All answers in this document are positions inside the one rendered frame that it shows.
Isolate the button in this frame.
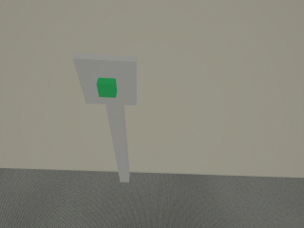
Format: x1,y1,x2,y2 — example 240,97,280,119
96,78,117,98

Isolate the panel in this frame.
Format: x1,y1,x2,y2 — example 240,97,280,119
72,53,137,182

